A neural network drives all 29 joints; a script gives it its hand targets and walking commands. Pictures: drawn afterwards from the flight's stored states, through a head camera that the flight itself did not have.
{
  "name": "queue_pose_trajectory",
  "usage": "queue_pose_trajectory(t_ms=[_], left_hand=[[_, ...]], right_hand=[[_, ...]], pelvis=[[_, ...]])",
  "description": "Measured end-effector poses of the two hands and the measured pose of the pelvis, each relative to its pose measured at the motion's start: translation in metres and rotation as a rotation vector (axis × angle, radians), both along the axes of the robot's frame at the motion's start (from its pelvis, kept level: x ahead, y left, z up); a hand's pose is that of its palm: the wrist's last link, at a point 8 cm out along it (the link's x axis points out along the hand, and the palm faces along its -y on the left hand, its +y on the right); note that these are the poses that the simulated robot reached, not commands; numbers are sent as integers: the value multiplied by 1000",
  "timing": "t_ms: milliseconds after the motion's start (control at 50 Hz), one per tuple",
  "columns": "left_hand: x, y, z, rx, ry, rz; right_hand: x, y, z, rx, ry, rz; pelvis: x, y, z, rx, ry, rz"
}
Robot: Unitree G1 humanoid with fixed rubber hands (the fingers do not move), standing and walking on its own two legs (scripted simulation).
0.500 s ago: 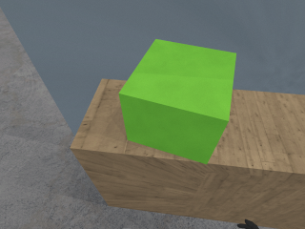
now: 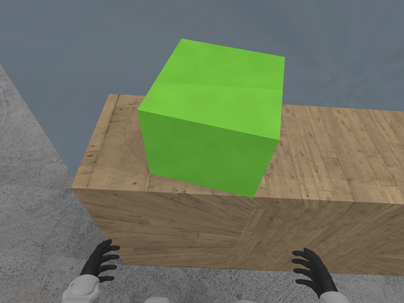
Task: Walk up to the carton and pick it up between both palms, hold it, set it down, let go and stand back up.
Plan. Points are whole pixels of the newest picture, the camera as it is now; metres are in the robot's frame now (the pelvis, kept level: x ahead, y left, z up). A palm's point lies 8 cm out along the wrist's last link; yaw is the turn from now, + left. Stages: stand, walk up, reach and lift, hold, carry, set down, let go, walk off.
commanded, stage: reach and lift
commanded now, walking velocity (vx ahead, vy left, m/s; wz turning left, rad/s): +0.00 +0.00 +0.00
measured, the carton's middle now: (216, 116) +0.52 -0.01 +0.05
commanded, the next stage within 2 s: none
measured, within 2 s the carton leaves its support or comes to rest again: neither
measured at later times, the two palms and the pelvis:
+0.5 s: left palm (65, 282) +0.17 +0.27 -0.04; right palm (316, 283) +0.16 -0.19 -0.03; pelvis +0.00 +0.04 +0.02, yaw -5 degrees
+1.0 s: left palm (65, 246) +0.22 +0.27 +0.00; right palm (317, 256) +0.20 -0.19 +0.01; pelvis +0.04 +0.05 +0.03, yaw -5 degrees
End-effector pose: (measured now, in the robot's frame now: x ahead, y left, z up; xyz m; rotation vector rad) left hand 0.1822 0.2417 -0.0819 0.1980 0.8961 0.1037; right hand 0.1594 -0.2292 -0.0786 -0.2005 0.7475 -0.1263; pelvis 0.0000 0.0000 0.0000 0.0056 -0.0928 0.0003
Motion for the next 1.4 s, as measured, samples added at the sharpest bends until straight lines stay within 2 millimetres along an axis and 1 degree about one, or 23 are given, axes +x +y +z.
queue_pose_trajectory(t_ms=[40, 80, 160, 260, 380, 500, 660, 840, 980, 1100, 1260, 1400], left_hand=[[1, -8, 6, -27, -1, -11], [-3, -11, 8, -44, 11, -6], [-17, -6, 5, -58, 42, 22], [-28, 11, 8, -34, 31, 34], [-25, 26, 26, -21, -38, 20], [-15, 29, 42, -41, -107, 1], [4, 25, 52, -87, -197, -19], [23, 24, 65, -124, -303, -35], [34, 29, 79, -140, -369, -69], [50, 34, 94, -151, -437, -101], [71, 32, 115, -181, -534, -151], [83, 30, 124, -199, -586, -165]], right_hand=[[-9, -3, 13, -14, -10, -20], [-17, -7, 23, -30, -13, -38], [-26, -7, 34, -46, -16, -58], [-26, 5, 38, -21, -39, -72], [-13, 27, 41, 34, -97, -85], [2, 37, 49, 55, -151, -94], [13, 33, 63, 41, -202, -133], [24, 31, 78, 50, -261, -180], [37, 39, 87, 83, -319, -204], [51, 47, 94, 119, -376, -226], [66, 48, 109, 136, -448, -255], [76, 47, 123, 139, -483, -252]], pelvis=[[0, 1, 8, 7, -11, -14], [-2, 4, 12, 10, -17, -30], [-6, 8, 16, 12, -28, -57], [-11, 17, 15, 10, -39, -68], [-9, 32, 16, -1, -39, -87], [-2, 43, 20, -7, -29, -95], [11, 49, 24, -10, -15, -99], [27, 48, 26, -13, 1, -99], [37, 46, 26, -16, 7, -88], [45, 45, 26, -17, 12, -78], [50, 45, 26, -22, 6, -69], [52, 45, 25, -23, 5, -66]])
